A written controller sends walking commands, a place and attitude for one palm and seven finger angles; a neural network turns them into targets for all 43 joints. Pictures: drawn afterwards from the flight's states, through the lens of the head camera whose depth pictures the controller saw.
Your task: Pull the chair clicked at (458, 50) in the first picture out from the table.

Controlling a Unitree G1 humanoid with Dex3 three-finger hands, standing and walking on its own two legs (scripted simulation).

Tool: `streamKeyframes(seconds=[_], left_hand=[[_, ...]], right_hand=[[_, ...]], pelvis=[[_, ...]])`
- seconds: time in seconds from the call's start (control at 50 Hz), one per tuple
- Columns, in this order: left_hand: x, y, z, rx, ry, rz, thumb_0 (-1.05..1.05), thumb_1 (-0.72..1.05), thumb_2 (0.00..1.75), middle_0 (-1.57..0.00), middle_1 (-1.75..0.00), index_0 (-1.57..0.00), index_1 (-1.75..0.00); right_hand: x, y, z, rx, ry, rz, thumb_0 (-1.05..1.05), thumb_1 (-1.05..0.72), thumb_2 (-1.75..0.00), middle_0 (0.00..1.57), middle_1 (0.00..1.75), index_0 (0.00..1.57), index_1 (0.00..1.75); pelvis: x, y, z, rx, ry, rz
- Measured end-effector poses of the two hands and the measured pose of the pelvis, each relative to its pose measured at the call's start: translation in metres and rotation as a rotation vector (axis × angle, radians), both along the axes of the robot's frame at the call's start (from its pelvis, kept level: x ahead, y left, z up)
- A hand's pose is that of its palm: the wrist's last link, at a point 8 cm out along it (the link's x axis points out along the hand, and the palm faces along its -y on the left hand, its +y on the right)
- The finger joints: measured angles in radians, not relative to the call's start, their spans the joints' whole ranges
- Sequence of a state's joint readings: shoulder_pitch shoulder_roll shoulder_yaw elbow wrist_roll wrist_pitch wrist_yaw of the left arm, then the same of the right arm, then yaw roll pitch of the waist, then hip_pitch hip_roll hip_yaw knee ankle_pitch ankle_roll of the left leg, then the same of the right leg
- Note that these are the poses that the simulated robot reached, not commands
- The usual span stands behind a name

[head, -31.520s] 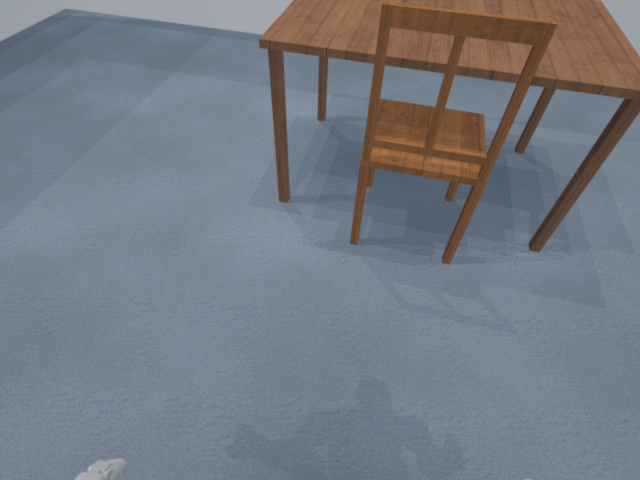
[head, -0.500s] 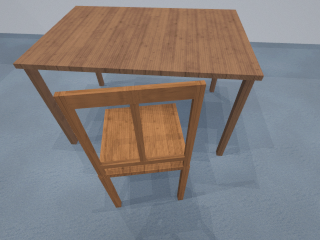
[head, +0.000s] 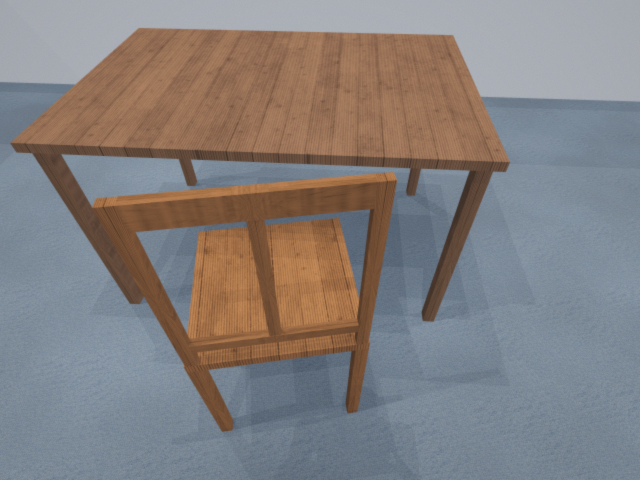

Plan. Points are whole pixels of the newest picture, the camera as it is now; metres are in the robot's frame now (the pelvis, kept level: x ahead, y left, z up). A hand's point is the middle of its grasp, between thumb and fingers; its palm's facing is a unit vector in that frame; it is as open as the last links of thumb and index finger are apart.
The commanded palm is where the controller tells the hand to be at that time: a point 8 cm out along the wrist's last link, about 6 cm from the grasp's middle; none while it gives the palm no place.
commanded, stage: look to check the result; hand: left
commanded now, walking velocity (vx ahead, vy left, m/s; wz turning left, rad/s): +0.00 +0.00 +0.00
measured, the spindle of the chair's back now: (266, 284) +0.45 +0.12 -0.08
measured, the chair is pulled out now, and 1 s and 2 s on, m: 0.22 0.22 0.22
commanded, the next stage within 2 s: come to a stop and stand still in 0.78 s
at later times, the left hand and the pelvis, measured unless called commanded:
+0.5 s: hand out of the picture -0.02 +0.16 -0.18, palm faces +0.03 -0.99 -0.17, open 7.3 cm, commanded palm none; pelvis +0.00 +0.00 +0.00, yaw +0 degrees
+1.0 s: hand out of the picture -0.02 +0.16 -0.18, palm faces +0.01 -0.98 -0.17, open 7.3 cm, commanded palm none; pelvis +0.00 +0.01 +0.00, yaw +0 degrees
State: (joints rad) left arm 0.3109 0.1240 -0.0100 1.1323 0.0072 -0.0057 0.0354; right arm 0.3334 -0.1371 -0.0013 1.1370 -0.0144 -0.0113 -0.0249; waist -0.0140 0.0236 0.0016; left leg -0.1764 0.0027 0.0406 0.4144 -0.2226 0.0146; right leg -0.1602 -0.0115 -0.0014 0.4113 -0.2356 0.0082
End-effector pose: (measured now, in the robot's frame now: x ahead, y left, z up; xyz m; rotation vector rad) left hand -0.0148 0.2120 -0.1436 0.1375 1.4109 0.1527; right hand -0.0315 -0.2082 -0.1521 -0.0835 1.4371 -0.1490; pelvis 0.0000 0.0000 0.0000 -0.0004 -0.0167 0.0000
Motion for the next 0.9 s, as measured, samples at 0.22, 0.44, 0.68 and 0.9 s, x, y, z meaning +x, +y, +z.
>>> streamKeyframes(seconds=[0.22,0.44,0.68,0.9], left_hand=[[-0.011,-0.005,-0.002,-0.017,0.040,0.009,0.00,0.91,0.90,-0.20,-0.30,-0.20,-0.30],[-0.011,-0.005,-0.002,-0.019,0.042,0.008,0.00,0.91,0.90,-0.20,-0.30,-0.20,-0.30],[-0.005,-0.003,-0.002,-0.018,0.028,0.006,0.00,0.91,0.90,-0.20,-0.30,-0.20,-0.30],[-0.005,-0.002,-0.002,-0.021,0.033,0.005,0.00,0.91,0.90,-0.20,-0.30,-0.20,-0.30]], right_hand=[[-0.005,0.000,0.002,-0.008,0.021,-0.001,0.00,-0.91,-0.90,0.20,0.30,0.20,0.30],[-0.002,0.007,0.002,0.003,0.016,-0.005,0.00,-0.91,-0.90,0.20,0.30,0.20,0.30],[-0.001,0.008,0.002,0.002,0.012,-0.007,0.00,-0.91,-0.90,0.20,0.30,0.20,0.30],[-0.002,0.009,0.003,-0.004,0.021,-0.008,0.00,-0.91,-0.90,0.20,0.30,0.20,0.30]], pelvis=[[0.001,0.000,0.000,0.000,-0.003,-0.001],[0.002,0.002,0.001,0.000,-0.002,-0.003],[0.002,0.003,0.001,0.000,-0.001,-0.004],[0.003,0.005,0.001,-0.001,0.000,-0.005]])
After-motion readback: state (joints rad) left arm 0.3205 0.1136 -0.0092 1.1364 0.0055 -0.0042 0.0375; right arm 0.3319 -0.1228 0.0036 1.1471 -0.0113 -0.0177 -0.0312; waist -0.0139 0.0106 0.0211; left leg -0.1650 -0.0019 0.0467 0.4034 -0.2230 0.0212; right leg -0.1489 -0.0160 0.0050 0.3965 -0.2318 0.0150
